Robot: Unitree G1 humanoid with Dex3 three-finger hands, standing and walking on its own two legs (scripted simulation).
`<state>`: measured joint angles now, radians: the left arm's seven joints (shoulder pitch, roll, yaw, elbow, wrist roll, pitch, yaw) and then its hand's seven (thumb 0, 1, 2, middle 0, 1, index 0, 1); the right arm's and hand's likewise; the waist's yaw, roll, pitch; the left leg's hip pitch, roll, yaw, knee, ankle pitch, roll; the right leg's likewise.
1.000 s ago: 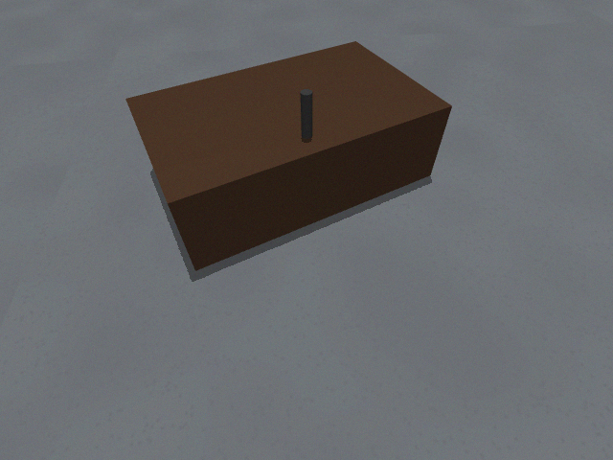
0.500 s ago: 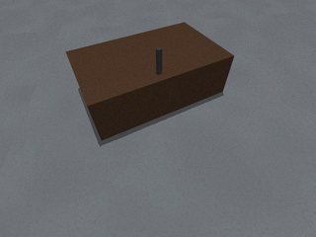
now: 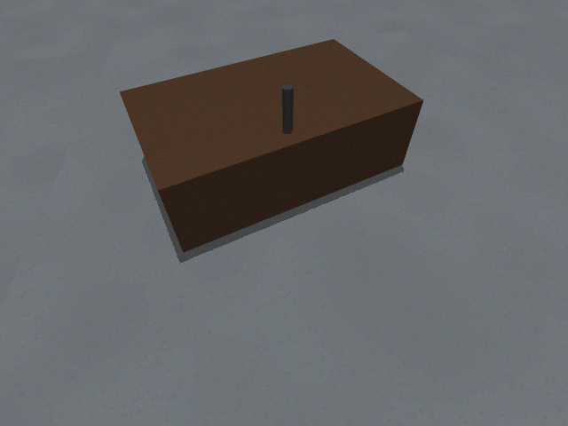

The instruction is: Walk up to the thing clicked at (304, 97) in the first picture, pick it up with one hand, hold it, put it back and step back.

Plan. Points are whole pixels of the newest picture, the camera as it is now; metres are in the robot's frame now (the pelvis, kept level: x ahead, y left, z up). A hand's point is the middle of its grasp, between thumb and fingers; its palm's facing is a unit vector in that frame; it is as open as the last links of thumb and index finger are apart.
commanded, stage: stand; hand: right
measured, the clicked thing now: (287, 108) +1.28 +0.02 -0.30
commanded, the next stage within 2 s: walk up in 0.12 s
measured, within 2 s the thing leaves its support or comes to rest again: neither
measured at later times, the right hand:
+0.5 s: hand (441, 389) +0.21 -0.23 -0.14, palm faces -0.18 +0.85 -0.50, open 7.4 cm
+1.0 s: hand (408, 271) +0.45 -0.25 -0.18, palm faces -0.34 +0.84 -0.43, open 7.4 cm
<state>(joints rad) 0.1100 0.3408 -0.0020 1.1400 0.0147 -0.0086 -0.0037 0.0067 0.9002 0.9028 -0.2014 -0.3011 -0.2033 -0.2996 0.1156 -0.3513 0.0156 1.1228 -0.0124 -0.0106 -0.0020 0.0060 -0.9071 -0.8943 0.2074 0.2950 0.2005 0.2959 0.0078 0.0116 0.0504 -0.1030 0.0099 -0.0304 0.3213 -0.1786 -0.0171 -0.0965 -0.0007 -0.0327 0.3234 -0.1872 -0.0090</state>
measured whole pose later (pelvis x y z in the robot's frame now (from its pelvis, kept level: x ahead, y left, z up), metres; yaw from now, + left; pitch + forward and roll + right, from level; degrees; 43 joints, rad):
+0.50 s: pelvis +0.09 +0.06 -0.04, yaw +11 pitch -3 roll +0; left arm 0.27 0.46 0.12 0.97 0.06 0.02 -0.07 0.01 0.90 0.90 -0.20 -0.30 -0.20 -0.30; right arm 0.29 -0.44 -0.12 0.93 -0.04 -0.06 0.05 0.01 -0.91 -0.89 0.21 0.30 0.20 0.30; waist 0.03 -0.09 0.06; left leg -0.38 0.05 0.08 0.71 -0.27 0.01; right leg -0.13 -0.13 -0.10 0.83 -0.55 -0.05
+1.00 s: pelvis +0.33 +0.02 -0.03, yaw +19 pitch -2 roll +1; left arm 0.18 0.41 0.11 0.83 0.03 -0.03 -0.10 0.01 0.90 0.90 -0.20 -0.30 -0.20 -0.30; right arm 0.37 -0.44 -0.06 0.88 -0.01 -0.06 -0.02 0.01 -0.90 -0.89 0.21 0.30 0.20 0.30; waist 0.02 0.02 0.10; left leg -0.26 0.07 -0.08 1.06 -0.49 0.02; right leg -0.40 -0.09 -0.07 0.72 -0.28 0.00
